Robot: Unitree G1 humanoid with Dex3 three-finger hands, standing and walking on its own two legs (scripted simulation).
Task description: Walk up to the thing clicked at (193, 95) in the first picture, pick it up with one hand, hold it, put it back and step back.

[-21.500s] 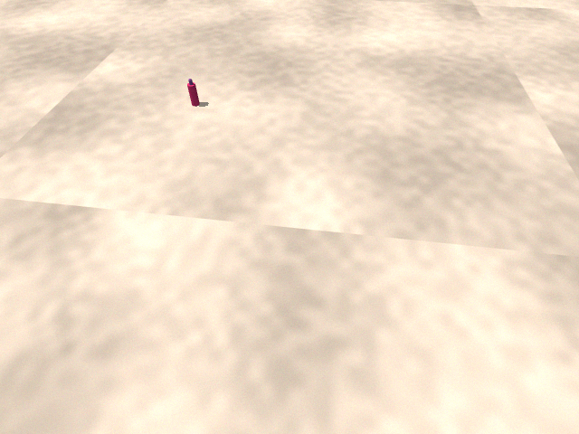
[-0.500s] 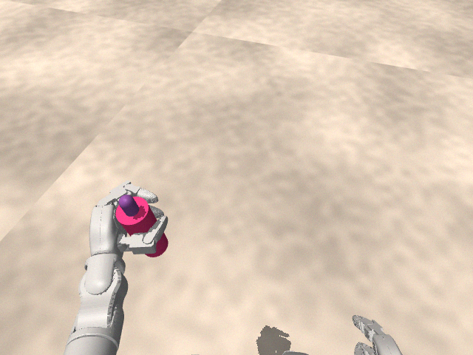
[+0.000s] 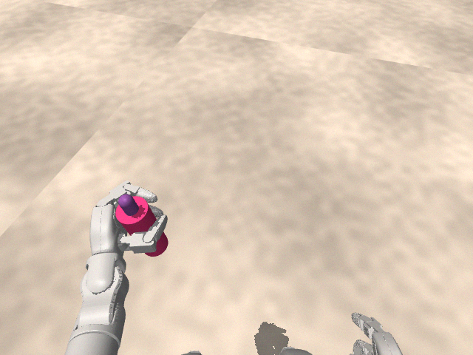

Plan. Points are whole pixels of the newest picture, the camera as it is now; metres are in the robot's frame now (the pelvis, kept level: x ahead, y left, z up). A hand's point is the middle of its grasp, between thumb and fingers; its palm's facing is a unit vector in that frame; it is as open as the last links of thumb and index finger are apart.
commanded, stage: crouch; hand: left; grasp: from the side
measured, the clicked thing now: (141, 224) +0.33 +0.18 +0.03
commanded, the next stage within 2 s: lower in 1.76 s
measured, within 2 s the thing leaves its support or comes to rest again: neither
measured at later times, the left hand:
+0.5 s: hand (157, 254) +0.36 +0.19 -0.17, palm faces +0.17 -0.98 -0.04, open 7.0 cm
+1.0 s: hand (169, 278) +0.38 +0.21 -0.40, palm faces +0.19 -0.98 -0.05, open 6.9 cm
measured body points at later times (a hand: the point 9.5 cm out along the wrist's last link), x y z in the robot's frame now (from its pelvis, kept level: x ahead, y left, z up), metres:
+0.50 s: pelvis -0.03 +0.00 -0.16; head +0.11 +0.02 +0.27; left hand +0.35 +0.25 -0.17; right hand +0.09 -0.27 -0.28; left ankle +0.01 +0.13 -0.70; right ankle +0.02 -0.13 -0.70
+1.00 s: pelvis -0.08 +0.00 -0.35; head +0.12 +0.04 +0.05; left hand +0.36 +0.26 -0.39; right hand +0.01 -0.27 -0.48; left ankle +0.01 +0.13 -0.70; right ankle +0.02 -0.13 -0.70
